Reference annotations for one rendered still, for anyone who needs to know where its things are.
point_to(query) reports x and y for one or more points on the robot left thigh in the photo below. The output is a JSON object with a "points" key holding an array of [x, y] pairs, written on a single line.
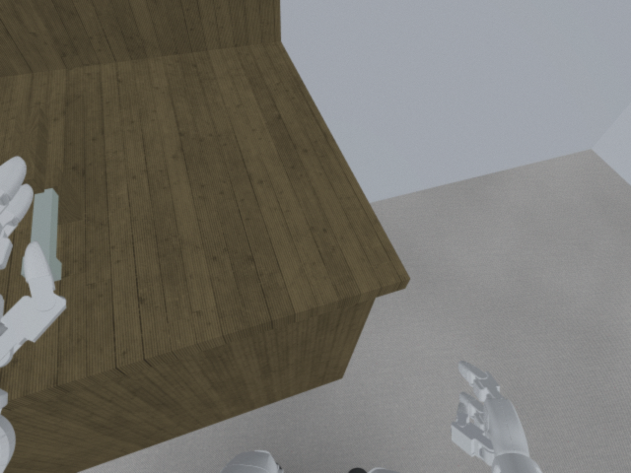
{"points": [[252, 462]]}

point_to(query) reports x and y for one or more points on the counter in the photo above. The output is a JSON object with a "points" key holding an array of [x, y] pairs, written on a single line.
{"points": [[218, 253]]}

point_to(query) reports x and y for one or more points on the robot right forearm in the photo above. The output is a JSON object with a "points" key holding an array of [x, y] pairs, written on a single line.
{"points": [[514, 463]]}

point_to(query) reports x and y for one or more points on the tap lever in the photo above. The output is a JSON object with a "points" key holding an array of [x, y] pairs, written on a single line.
{"points": [[44, 229]]}

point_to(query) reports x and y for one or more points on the right robot hand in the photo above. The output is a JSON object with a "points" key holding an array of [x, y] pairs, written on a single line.
{"points": [[497, 428]]}

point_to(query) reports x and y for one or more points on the left robot hand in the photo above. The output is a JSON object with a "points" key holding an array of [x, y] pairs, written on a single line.
{"points": [[30, 316]]}

